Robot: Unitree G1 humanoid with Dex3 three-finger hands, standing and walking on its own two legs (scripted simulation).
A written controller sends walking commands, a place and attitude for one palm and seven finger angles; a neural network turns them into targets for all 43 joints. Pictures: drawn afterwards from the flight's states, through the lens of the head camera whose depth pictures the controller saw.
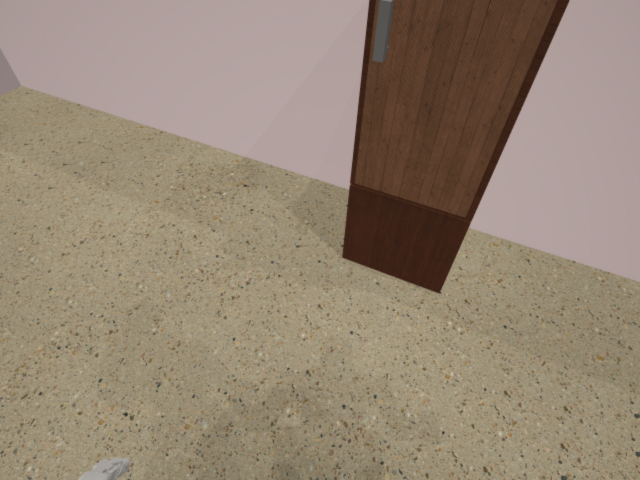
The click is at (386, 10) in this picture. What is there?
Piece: cupboard door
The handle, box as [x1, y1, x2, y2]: [372, 0, 394, 62]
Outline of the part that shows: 394,0 380,0 379,2 372,60 382,62 388,50 387,41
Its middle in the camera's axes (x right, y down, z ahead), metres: +0.15 -0.49 +0.89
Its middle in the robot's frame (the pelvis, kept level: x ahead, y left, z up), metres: +1.02 -0.10 +0.15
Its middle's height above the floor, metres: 0.92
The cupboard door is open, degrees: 0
